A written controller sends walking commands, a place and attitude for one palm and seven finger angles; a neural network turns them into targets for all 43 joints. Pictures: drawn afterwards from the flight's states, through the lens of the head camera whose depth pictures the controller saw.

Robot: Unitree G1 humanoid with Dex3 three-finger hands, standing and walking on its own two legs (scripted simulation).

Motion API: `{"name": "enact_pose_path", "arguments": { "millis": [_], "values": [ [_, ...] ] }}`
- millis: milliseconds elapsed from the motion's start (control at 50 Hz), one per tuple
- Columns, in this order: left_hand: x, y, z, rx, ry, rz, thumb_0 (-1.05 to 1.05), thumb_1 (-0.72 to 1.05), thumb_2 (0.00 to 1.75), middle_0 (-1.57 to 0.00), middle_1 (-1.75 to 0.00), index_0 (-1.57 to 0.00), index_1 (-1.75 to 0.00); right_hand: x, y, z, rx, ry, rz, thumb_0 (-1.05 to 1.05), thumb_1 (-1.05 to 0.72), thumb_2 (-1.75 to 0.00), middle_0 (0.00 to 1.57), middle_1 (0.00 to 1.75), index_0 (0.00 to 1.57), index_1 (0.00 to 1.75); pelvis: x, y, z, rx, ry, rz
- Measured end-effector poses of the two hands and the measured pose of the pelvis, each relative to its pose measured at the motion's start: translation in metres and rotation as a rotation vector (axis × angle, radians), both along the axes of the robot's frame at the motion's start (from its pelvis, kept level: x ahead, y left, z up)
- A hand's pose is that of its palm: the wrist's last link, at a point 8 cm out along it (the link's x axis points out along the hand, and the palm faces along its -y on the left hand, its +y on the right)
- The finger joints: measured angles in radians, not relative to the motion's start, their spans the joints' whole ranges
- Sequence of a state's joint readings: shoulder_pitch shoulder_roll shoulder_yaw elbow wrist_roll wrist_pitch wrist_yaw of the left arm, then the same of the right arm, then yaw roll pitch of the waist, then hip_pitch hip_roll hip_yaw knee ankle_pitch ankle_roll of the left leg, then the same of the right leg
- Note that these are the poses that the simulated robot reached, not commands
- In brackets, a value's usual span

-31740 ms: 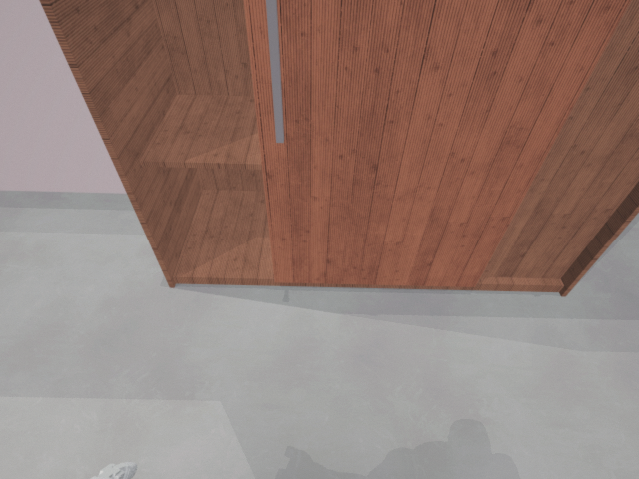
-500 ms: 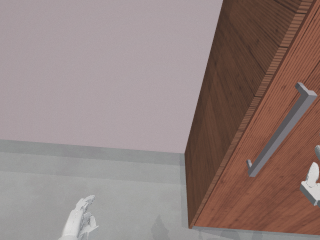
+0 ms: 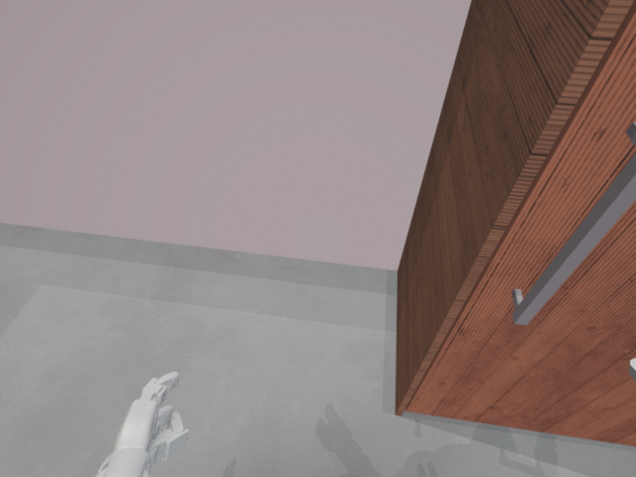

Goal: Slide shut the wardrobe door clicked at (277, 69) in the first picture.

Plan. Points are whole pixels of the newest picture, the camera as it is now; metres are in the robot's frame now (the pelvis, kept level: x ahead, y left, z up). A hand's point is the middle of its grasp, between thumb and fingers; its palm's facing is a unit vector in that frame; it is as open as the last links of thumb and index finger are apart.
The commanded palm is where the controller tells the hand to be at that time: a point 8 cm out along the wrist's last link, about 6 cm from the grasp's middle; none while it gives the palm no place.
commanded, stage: step back with the hand held close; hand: right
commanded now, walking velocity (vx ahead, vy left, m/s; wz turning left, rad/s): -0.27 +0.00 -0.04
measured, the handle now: (567, 243) +0.39 -0.30 +0.10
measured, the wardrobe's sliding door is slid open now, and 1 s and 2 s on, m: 0.00 0.00 0.00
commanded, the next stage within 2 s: stop stepping back and stand still in 0.80 s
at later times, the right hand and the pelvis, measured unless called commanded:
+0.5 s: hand out of the picture +0.09 -0.30 +0.16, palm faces +0.50 +0.78 -0.36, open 7.4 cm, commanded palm +0.03 -0.34 +0.18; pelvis -0.09 -0.03 -0.02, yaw -4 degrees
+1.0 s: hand out of the picture +0.04 -0.33 +0.16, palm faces +0.39 +0.87 -0.31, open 7.4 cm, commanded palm -0.04 -0.36 +0.18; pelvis -0.20 -0.07 -0.02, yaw +4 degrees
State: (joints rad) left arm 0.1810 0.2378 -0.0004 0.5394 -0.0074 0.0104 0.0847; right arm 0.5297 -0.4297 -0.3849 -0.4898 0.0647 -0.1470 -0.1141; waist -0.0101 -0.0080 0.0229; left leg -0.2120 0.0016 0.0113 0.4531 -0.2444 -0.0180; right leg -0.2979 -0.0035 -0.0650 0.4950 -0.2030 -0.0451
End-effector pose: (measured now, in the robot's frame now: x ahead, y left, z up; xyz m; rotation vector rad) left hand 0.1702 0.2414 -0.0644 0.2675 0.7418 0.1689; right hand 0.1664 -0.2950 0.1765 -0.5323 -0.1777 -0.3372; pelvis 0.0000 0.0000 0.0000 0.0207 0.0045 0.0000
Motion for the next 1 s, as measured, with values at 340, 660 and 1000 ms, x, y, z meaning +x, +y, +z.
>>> {"name": "enact_pose_path", "arguments": {
  "millis": [340, 660, 1000],
  "values": [
    [-0.059, -0.040, -0.014, -0.013, -0.021, -0.104, 0.02, 0.91, 0.90, -0.20, -0.30, -0.20, -0.30, -0.092, -0.035, -0.006, -0.023, -0.118, -0.114, 0.02, -0.89, -0.90, 0.21, 0.31, 0.21, 0.31, -0.065, -0.015, -0.015, 0.032, -0.012, -0.065],
    [-0.119, -0.067, 0.000, 0.007, -0.029, -0.102, 0.02, 0.91, 0.90, -0.20, -0.30, -0.20, -0.30, -0.137, -0.070, 0.013, -0.034, -0.248, -0.077, 0.02, -0.89, -0.90, 0.21, 0.31, 0.21, 0.31, -0.121, -0.038, -0.008, 0.106, 0.001, -0.075],
    [-0.221, -0.086, -0.006, 0.013, -0.040, 0.005, 0.02, 0.91, 0.90, -0.20, -0.30, -0.20, -0.30, -0.168, -0.082, -0.007, 0.076, -0.240, 0.076, 0.01, -0.89, -0.90, 0.21, 0.31, 0.21, 0.31, -0.200, -0.075, -0.017, 0.055, -0.044, 0.067]
  ]
}}
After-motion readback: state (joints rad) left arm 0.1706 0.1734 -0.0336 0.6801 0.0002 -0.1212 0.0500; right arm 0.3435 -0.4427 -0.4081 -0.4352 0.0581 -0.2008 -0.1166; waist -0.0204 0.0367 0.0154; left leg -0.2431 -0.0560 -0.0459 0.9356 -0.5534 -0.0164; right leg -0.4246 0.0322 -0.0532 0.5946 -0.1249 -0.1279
